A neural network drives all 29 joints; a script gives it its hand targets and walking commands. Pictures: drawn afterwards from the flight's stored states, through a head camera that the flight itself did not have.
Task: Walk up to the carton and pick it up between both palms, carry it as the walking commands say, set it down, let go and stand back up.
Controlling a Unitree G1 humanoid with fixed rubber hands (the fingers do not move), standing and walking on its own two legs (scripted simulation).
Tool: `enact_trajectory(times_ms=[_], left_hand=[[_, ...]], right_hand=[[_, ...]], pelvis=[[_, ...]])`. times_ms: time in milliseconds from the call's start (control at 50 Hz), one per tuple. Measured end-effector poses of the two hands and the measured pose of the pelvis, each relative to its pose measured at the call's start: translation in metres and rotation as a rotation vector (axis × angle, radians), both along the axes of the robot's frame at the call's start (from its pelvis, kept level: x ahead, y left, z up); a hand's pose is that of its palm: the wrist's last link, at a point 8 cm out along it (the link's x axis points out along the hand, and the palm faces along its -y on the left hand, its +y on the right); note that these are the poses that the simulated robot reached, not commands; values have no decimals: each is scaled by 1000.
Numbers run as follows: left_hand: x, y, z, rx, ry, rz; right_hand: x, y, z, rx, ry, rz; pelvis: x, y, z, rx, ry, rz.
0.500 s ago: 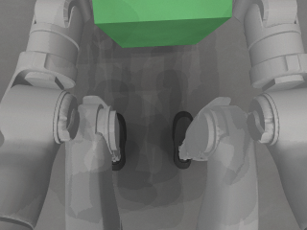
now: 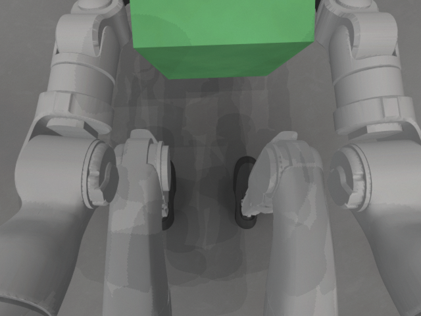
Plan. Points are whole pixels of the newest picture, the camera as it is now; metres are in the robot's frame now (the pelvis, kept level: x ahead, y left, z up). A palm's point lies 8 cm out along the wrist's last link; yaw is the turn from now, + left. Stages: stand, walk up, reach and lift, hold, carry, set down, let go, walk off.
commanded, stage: reach and lift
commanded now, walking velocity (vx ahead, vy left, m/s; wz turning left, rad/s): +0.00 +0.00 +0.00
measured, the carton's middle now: (217, 0) +0.57 +0.01 -0.14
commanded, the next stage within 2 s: none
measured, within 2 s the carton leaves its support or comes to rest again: neither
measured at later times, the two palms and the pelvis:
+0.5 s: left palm out of the picture +0.53 +0.16 +0.00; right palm out of the picture +0.53 -0.14 +0.01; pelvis -0.01 +0.00 +0.05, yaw +1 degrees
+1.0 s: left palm out of the picture +0.50 +0.17 +0.08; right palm out of the picture +0.51 -0.13 +0.09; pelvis -0.01 +0.00 +0.11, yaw +2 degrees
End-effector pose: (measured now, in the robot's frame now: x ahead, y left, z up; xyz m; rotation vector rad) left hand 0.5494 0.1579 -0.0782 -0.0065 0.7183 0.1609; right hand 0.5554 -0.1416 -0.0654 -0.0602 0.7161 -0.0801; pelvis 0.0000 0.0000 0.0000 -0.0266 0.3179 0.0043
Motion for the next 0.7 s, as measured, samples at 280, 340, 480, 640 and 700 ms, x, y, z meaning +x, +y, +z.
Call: enact_trajectory(times_ms=[280, 340, 480, 640, 700], left_hand=[[-16, 4, 49, -3, -32, 19], [-18, 4, 59, 0, -35, 19], [-21, 6, 78, 1, -32, 18], [-31, 7, 97, -5, -19, 20], [-34, 7, 106, -7, -20, 23]], right_hand=[[-13, 4, 48, 27, -33, -12], [-15, 4, 56, 32, -37, -14], [-21, 5, 73, 21, -36, -5], [-29, 7, 94, 7, -25, 6], [-31, 7, 105, 7, -26, 6]], pelvis=[[-8, -3, 27, 6, -51, 9], [-10, -4, 33, 6, -59, 10], [-10, -4, 48, 5, -75, 16], [-10, -3, 67, 4, -99, 22], [-10, -3, 74, 3, -111, 24]])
